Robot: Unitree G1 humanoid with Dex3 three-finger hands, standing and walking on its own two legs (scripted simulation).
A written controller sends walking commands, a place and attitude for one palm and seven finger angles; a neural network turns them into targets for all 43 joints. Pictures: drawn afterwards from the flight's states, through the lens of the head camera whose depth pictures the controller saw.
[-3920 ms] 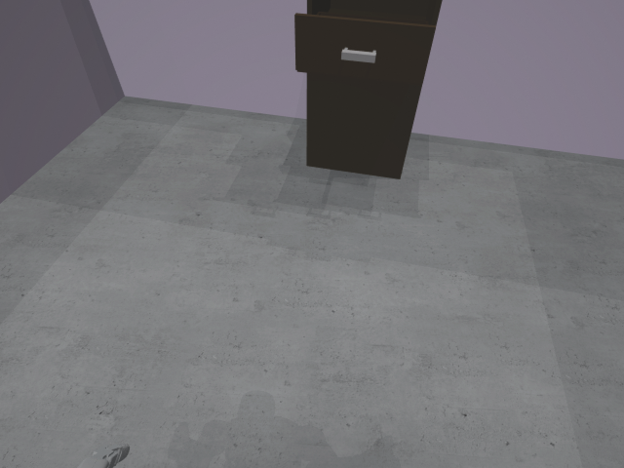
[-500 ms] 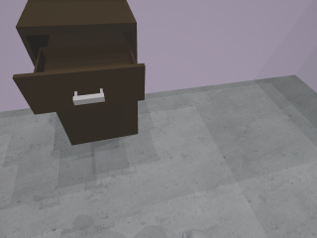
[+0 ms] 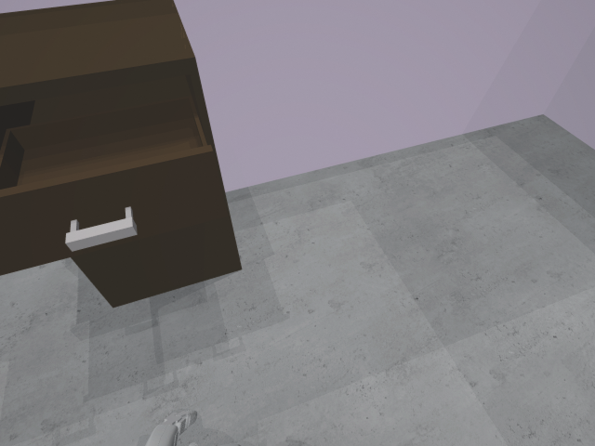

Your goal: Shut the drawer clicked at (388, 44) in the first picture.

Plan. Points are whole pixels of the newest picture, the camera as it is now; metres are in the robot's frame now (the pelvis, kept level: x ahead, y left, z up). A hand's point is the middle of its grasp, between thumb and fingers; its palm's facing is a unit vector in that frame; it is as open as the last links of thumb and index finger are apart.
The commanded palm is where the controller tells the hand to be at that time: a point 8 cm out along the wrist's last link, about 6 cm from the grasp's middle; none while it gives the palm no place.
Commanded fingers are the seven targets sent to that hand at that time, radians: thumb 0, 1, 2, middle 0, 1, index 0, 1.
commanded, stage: turn to face it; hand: left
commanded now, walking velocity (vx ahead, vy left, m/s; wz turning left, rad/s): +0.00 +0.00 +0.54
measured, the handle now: (102, 226) +0.49 +0.36 -0.03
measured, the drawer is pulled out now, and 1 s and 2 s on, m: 0.29 0.29 0.29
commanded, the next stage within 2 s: take the last steps up to it in 0.52 s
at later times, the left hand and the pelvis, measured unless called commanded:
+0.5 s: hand out of the picture -0.01 +0.26 -0.16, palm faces +0.27 -0.92 -0.28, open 7.4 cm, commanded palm none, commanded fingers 0.00 0.90 0.90 -0.20 -0.30 -0.20 -0.30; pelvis -0.01 +0.03 +0.01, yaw +12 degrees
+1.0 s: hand out of the picture -0.10 +0.14 -0.15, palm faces +0.43 -0.88 -0.19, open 7.3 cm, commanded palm none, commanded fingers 0.00 0.90 0.90 -0.20 -0.30 -0.20 -0.30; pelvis +0.00 +0.00 +0.02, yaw +20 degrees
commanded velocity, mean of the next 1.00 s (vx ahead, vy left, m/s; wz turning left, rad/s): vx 0.12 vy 0.00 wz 0.22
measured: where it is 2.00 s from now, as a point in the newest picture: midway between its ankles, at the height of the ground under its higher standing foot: (269, 433)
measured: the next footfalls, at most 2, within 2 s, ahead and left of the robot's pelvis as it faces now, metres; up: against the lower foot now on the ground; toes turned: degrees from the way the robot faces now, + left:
left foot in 0.18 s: +0.03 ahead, +0.14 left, +0.00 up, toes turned +14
right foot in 0.64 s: +0.06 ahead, -0.10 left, +0.00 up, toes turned +11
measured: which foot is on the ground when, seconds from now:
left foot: up 0.00-0.16, down 0.18-0.66, up 0.68-1.00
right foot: down 0.00-0.18, up 0.20-0.62, down 0.64-1.00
